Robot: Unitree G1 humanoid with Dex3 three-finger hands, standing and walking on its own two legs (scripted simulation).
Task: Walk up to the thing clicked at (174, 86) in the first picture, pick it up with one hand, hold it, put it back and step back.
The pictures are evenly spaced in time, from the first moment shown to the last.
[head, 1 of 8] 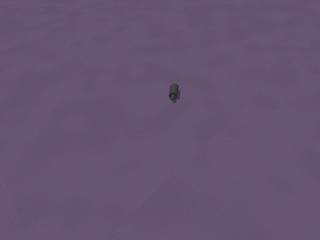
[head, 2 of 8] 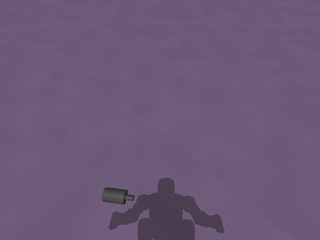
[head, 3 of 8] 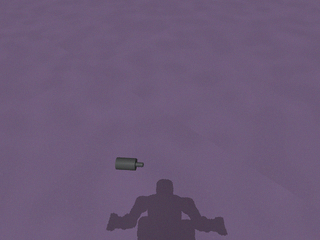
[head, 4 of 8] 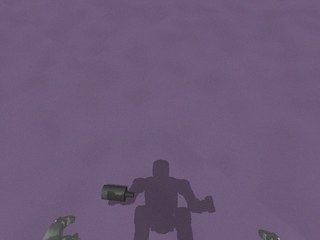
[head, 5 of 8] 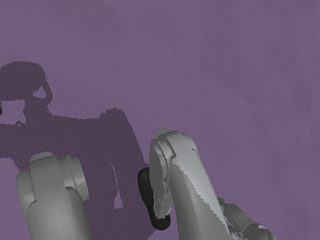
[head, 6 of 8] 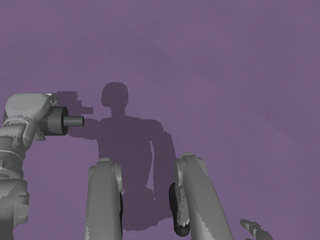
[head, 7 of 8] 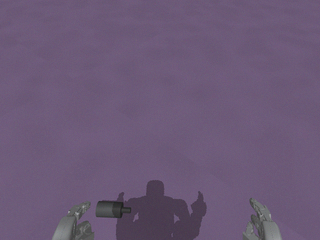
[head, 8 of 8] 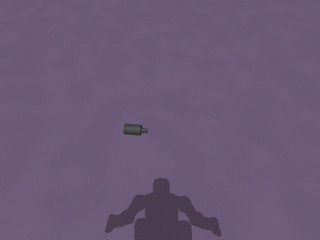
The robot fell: no
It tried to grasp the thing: yes
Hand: left
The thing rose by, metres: 0.67
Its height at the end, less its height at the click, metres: +0.00
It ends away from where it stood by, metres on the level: 0.02
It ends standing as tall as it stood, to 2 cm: yes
